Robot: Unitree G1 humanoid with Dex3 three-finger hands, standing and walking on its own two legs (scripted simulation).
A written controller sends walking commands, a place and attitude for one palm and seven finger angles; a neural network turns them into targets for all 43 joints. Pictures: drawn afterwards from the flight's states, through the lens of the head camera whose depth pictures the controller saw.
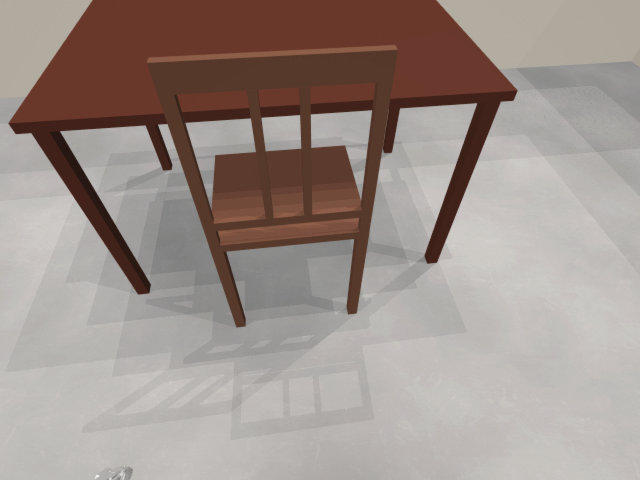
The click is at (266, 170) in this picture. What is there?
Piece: chair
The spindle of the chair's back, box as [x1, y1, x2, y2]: [247, 90, 273, 218]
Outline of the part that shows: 247,90 266,218 273,218 257,90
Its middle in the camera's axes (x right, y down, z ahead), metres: -0.13 -0.17 +0.84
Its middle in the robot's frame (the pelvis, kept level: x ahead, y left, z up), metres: +0.73 +0.17 -0.06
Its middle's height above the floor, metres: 0.71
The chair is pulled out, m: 0.00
